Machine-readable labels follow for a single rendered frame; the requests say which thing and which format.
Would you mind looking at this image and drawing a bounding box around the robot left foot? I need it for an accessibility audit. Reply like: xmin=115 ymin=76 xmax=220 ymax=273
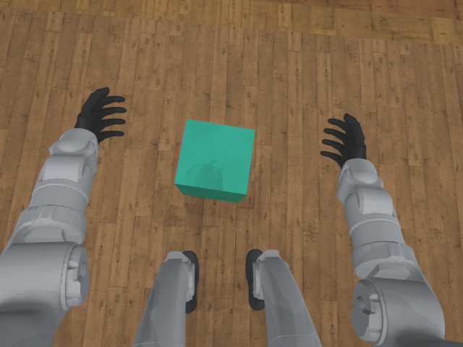
xmin=182 ymin=251 xmax=199 ymax=314

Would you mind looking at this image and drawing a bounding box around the right robot forearm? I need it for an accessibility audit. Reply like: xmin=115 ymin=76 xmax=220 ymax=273
xmin=336 ymin=158 xmax=445 ymax=337

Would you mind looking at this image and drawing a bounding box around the left robot hand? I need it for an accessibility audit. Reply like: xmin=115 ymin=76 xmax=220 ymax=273
xmin=74 ymin=87 xmax=127 ymax=145

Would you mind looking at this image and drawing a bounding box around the right robot thigh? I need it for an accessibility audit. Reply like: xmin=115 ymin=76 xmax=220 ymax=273
xmin=252 ymin=257 xmax=322 ymax=347

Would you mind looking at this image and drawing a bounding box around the carton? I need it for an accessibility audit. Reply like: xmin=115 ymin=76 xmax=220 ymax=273
xmin=174 ymin=119 xmax=255 ymax=203

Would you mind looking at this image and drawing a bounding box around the left robot upper arm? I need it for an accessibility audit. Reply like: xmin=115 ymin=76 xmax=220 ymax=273
xmin=0 ymin=241 xmax=90 ymax=347

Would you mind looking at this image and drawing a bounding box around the right robot hand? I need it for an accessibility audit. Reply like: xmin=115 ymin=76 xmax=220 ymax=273
xmin=320 ymin=113 xmax=367 ymax=168

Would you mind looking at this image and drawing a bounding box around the right robot upper arm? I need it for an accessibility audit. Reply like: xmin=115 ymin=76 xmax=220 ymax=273
xmin=351 ymin=277 xmax=463 ymax=347

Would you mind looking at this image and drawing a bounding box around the left robot forearm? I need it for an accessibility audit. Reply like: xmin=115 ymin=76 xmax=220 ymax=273
xmin=0 ymin=128 xmax=99 ymax=261

